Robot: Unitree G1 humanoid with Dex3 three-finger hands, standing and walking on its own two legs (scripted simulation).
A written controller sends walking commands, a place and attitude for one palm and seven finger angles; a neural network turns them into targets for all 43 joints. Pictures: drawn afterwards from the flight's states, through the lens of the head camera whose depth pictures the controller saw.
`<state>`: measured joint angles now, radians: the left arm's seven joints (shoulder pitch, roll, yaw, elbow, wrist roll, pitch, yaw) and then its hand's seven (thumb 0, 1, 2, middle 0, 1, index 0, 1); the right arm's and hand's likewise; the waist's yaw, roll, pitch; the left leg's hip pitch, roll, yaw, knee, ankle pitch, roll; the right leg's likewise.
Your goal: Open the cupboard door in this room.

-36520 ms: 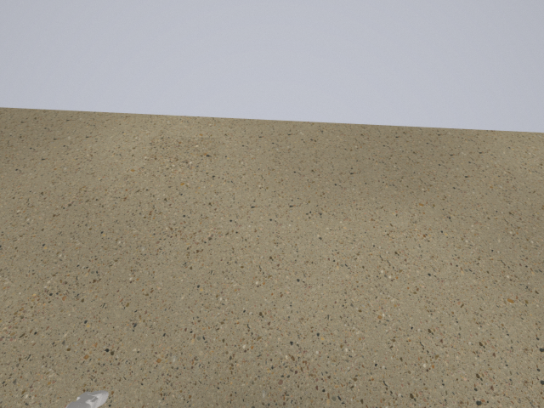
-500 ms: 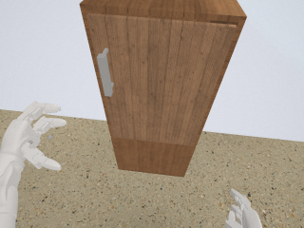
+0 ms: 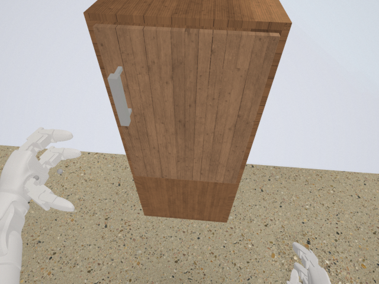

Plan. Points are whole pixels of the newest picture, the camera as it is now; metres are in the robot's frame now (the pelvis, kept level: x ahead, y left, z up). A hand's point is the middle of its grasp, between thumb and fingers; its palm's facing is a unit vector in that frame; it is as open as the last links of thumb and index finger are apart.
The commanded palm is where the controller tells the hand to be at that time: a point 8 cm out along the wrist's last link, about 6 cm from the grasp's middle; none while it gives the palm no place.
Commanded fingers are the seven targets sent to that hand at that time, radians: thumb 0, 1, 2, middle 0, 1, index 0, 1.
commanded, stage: raise the hand with hooked fingers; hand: left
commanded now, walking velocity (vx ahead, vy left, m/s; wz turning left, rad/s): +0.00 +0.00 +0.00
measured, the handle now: (122, 97) +0.54 +0.22 +0.10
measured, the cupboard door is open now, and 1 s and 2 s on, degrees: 0 0 0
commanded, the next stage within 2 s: move the hooked fingers beside the handle in 0.02 s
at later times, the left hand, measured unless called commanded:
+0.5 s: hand (70, 153) +0.33 +0.27 +0.11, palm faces +0.00 -1.00 -0.02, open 14.0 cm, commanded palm +0.31 +0.32 +0.11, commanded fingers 0.00 -0.50 0.30 -0.30 -1.20 -0.30 -1.20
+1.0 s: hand (83, 129) +0.41 +0.28 +0.11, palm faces -0.01 -1.00 +0.01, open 14.0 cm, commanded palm +0.38 +0.33 +0.11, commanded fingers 0.00 -0.50 0.30 -0.30 -1.20 -0.30 -1.20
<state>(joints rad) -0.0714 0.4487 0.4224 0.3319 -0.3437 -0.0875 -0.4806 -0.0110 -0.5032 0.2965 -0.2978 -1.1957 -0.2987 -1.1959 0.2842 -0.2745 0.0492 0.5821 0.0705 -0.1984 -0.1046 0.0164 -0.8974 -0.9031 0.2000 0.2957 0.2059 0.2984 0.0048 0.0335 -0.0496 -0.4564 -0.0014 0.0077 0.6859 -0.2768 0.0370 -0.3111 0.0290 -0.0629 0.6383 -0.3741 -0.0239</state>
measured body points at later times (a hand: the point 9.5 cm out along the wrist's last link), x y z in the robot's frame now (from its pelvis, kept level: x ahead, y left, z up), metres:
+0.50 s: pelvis -0.01 -0.01 +0.00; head +0.01 +0.00 +0.45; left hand +0.33 +0.32 +0.12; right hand +0.13 -0.27 -0.09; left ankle +0.05 +0.09 -0.72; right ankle -0.03 -0.11 -0.72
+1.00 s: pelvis +0.01 +0.01 -0.01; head +0.05 +0.02 +0.44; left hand +0.40 +0.33 +0.11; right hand +0.09 -0.26 -0.10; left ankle +0.05 +0.09 -0.72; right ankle -0.03 -0.11 -0.72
